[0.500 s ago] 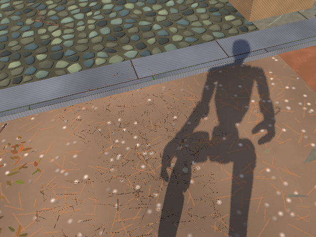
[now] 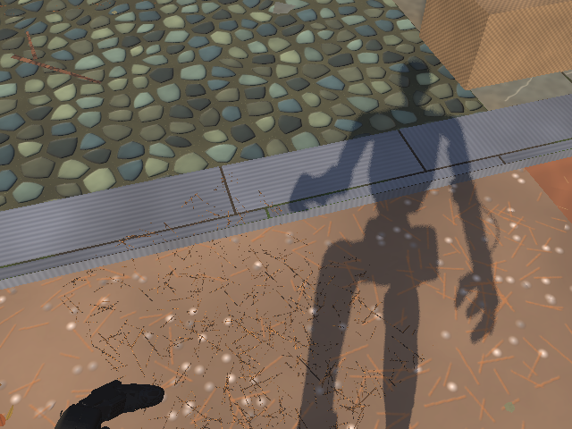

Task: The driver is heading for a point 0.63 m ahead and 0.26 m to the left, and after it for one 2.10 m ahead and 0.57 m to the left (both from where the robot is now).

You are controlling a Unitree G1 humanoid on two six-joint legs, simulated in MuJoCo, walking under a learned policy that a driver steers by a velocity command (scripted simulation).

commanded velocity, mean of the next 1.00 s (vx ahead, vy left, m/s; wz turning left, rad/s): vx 0.52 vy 0.00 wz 0.77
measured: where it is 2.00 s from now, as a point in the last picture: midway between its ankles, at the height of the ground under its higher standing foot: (227, 341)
